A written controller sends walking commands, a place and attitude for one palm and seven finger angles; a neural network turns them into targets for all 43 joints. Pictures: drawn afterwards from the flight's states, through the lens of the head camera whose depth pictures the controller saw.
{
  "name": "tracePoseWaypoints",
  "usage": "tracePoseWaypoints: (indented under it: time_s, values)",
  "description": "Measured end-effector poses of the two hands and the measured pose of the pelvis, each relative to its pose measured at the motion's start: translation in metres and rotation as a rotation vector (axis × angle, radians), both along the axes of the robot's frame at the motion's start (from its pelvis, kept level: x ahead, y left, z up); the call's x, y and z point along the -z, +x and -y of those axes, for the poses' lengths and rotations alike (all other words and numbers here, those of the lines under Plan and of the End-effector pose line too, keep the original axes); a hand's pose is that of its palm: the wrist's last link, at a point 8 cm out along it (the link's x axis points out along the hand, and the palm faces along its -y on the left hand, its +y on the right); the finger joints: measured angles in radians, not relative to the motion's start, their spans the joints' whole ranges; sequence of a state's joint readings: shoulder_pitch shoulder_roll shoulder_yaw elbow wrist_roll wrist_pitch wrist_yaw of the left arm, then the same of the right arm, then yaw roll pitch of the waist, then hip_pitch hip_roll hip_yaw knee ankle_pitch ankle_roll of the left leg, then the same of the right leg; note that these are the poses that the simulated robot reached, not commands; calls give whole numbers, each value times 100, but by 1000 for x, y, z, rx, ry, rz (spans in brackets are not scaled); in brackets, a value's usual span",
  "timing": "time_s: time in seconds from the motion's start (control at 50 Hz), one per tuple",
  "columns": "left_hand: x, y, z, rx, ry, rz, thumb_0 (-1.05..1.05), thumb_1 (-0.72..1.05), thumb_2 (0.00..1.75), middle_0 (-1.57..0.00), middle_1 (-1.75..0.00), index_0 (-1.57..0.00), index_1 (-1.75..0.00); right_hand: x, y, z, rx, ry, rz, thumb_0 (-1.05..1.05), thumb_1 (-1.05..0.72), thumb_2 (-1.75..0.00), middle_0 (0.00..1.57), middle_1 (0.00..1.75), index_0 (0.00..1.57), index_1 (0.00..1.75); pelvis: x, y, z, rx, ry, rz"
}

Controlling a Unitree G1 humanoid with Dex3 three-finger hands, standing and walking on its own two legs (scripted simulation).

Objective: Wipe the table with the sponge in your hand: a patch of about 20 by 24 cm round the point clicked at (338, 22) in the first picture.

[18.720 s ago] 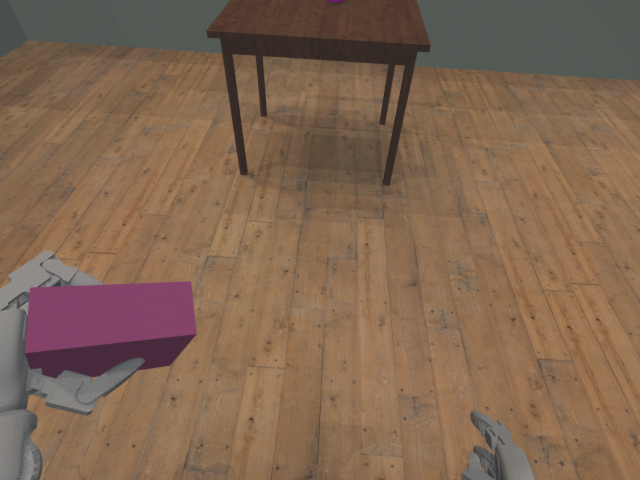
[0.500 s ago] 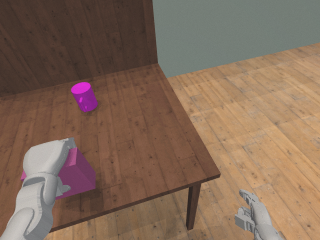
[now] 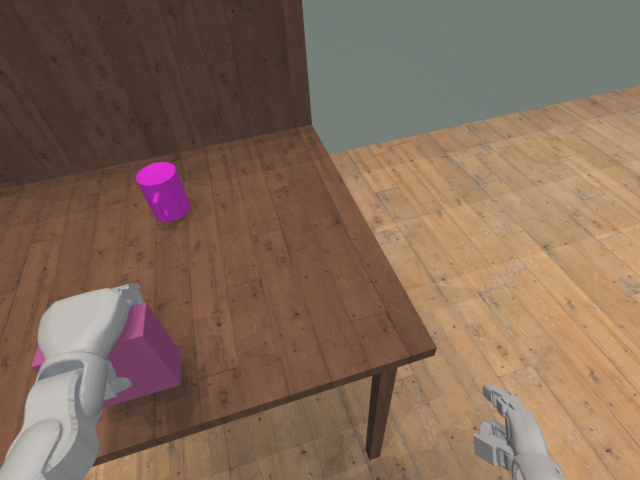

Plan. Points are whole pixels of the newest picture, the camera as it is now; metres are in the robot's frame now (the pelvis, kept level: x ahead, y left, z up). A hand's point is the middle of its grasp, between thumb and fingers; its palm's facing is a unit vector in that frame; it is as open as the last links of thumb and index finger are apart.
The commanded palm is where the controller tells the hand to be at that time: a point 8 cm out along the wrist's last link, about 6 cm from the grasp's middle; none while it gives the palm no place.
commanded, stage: move the sponge above the wiping area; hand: left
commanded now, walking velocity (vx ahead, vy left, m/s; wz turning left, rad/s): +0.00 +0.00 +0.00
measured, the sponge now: (123, 366) +0.22 +0.31 +0.01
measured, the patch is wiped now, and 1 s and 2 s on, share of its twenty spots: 0.00 0.00 0.00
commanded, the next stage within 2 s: lower the sponge onto the table in 0.68 s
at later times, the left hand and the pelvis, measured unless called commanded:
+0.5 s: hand (97, 348) +0.22 +0.33 +0.05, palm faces -0.04 -0.07 -1.00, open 9.6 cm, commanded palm +0.20 +0.32 +0.12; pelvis +0.00 +0.00 +0.00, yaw +0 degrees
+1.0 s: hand (110, 346) +0.23 +0.31 +0.05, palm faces -0.07 -0.09 -0.99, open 9.6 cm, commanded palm +0.21 +0.32 +0.12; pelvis +0.00 +0.01 +0.00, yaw +0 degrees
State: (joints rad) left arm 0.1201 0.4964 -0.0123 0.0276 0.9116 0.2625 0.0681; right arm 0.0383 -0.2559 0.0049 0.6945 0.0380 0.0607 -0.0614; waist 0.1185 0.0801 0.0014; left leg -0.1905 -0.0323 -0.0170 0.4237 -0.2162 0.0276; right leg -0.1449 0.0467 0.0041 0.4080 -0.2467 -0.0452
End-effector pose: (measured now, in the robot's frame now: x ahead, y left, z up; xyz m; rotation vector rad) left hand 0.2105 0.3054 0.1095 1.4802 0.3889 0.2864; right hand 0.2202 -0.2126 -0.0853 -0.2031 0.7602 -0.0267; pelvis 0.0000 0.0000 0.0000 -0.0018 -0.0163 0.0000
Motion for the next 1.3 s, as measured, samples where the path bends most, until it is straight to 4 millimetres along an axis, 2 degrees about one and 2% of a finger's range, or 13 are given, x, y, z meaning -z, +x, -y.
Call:
tracePoseWaypoints:
  time_s: [0.16,0.26,0.36,0.54,0.76,0.86,1.02,1.18,1.3]
  values:
    - [6,-3,-10,-32,-2,-24,0,-45,103,-79,-137,-78,-137,2,-8,10,27,-7,-12,2,-90,-90,20,30,20,30,1,0,1,1,-1,-6]
    - [10,-5,-7,-4,-9,-30,0,-45,103,-79,-137,-78,-137,4,-11,13,35,-18,-12,2,-90,-90,20,30,20,30,1,0,1,-1,-3,-9]
    - [6,-6,-3,25,1,6,0,-45,103,-79,-137,-78,-137,5,-13,11,38,-13,-13,2,-90,-90,20,30,20,30,1,-1,0,1,-2,-8]
    - [4,-5,-15,-44,0,-6,0,-45,103,-79,-137,-78,-137,3,-8,1,22,7,-2,2,-90,-90,20,30,20,30,1,-3,-1,-9,-3,-2]
    - [2,5,-5,26,5,6,0,-45,103,-79,-137,-78,-137,1,-4,-5,8,9,0,2,-90,-90,20,30,20,30,0,-1,-4,-4,-3,-7]
    - [-3,3,-6,-4,6,24,0,-45,103,-79,-137,-78,-137,2,-3,-4,11,17,-8,2,-90,-90,20,30,20,30,0,2,-5,-2,-3,-9]
    - [6,2,-5,-13,-12,-21,0,-45,103,-79,-137,-78,-137,2,1,-4,3,6,-14,2,-90,-90,20,30,20,30,0,4,-5,-5,-1,-8]
    - [1,3,-3,-1,-1,9,0,-45,103,-79,-137,-78,-137,1,5,-3,2,10,-3,2,-90,-90,20,30,20,30,0,6,-4,-5,-3,-11]
    - [9,-2,-1,-16,-13,-18,0,-45,103,-79,-137,-78,-137,1,5,-1,4,15,-7,2,-90,-90,20,30,20,30,1,6,-3,-1,-1,-15]
